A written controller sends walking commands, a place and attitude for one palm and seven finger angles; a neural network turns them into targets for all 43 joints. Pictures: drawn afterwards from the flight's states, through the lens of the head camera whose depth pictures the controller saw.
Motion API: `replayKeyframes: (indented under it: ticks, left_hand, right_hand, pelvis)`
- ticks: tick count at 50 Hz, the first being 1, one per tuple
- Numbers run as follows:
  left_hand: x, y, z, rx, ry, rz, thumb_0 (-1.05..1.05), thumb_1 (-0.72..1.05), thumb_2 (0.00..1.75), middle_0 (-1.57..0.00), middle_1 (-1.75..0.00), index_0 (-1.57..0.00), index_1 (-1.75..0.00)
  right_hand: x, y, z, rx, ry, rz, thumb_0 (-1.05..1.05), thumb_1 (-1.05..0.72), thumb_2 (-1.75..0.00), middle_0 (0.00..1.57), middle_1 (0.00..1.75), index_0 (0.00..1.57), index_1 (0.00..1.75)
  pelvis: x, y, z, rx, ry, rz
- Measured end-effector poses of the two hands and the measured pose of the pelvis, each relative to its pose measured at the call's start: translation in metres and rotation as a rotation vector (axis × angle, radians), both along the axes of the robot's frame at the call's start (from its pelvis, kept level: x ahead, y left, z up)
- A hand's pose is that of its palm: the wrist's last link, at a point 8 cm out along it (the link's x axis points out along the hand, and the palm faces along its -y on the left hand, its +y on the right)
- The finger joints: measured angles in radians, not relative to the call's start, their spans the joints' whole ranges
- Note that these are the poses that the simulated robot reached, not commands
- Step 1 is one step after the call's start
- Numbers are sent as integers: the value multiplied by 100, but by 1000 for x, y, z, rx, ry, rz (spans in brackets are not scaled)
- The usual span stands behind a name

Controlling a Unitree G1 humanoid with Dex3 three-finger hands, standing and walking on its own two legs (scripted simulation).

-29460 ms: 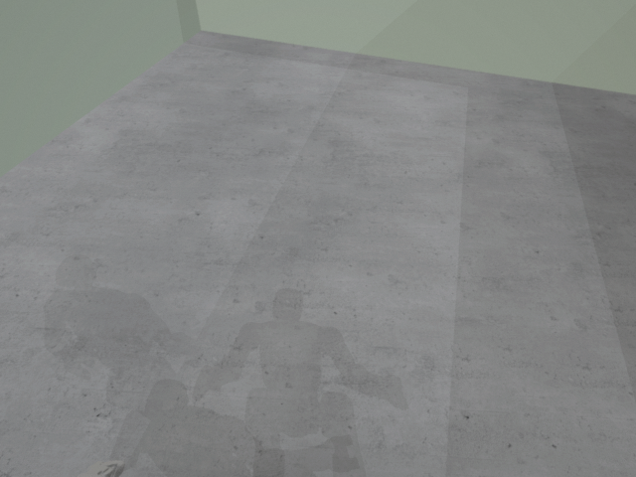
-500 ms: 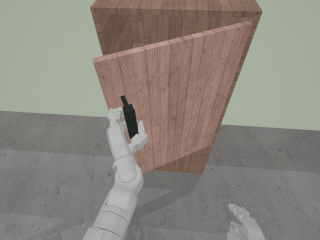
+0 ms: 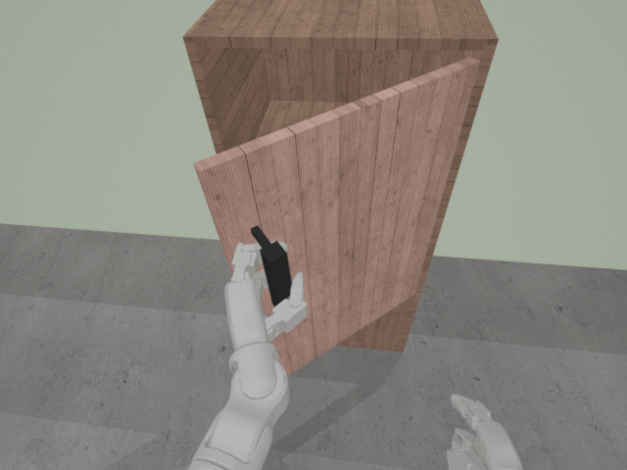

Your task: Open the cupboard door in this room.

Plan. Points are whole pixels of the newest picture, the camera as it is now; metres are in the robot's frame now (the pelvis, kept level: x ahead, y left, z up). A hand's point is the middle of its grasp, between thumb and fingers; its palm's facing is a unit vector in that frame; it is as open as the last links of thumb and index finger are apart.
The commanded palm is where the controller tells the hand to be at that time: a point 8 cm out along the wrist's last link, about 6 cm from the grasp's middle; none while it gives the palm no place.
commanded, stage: open thumb and fingers to let go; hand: left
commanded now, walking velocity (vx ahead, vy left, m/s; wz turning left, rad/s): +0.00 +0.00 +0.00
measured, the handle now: (271, 270) +0.36 +0.07 +0.07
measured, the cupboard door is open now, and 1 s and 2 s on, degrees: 40 44 43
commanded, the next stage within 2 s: slide the hand sideways off the handle in 0.66 s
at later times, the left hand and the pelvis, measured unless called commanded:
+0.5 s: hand (283, 303) +0.31 +0.05 +0.07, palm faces +0.25 -0.97 -0.03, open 14.2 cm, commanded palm +0.26 +0.08 +0.07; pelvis +0.00 +0.02 -0.01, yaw +0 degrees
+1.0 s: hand (292, 344) +0.25 +0.04 +0.07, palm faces -0.24 -0.97 -0.02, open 16.5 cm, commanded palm +0.25 +0.09 +0.07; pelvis -0.01 +0.03 -0.01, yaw -1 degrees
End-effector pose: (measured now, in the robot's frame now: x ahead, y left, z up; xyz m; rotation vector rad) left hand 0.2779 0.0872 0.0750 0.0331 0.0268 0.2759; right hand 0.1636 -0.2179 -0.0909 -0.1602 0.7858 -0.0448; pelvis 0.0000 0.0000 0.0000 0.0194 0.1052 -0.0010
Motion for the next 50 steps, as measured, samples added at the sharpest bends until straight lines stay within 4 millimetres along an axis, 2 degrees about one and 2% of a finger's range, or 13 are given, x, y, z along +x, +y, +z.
replayKeyframes:
  ticks: [6,17,22,28,39,41,47,50]
  left_hand:
    - [-4,6,1,4,-14,5,1,37,68,-34,-129,-34,-128]
    - [-9,8,-1,3,-16,-26,0,-23,42,-31,-122,-31,-121]
    - [-7,10,-3,2,-15,-24,0,-40,35,-29,-111,-29,-111]
    - [-4,10,-2,0,-18,-40,-1,-47,32,-26,-90,-26,-89]
    - [-4,4,-2,8,-8,-76,-1,-50,30,-22,-46,-21,-46]
    - [-6,5,-2,17,-19,-133,-1,-50,30,-20,-41,-18,-41]
    - [-25,12,-4,28,-52,-480,-1,-50,30,-16,-33,-9,-33]
    - [-30,8,-6,-13,-42,-523,-1,-51,30,-15,-32,-10,-31]
  right_hand:
    - [1,4,-1,12,-7,5,1,-90,-90,20,29,19,30]
    - [-6,13,-3,18,-6,-1,1,-90,-90,20,29,19,30]
    - [-7,17,-3,14,-7,0,1,-90,-90,20,29,19,30]
    - [-8,22,-3,14,-8,-2,1,-90,-90,20,30,19,30]
    - [-8,28,-3,27,-17,-1,1,-90,-90,20,30,19,30]
    - [-9,28,-3,29,-14,5,1,-90,-90,20,30,19,30]
    - [-18,23,-3,22,-35,-9,1,-90,-90,20,30,20,30]
    - [-21,21,-2,18,-50,-26,1,-90,-90,20,30,20,30]
  pelvis:
    - [1,2,-1,2,7,2]
    - [0,9,-4,-4,3,-3]
    - [-1,13,-5,-8,3,-4]
    - [-2,18,-6,-11,8,-10]
    - [-4,22,-7,-11,2,-17]
    - [-5,21,-7,-8,1,-14]
    - [-7,24,-9,-8,-4,-8]
    - [-9,26,-9,-8,-11,-12]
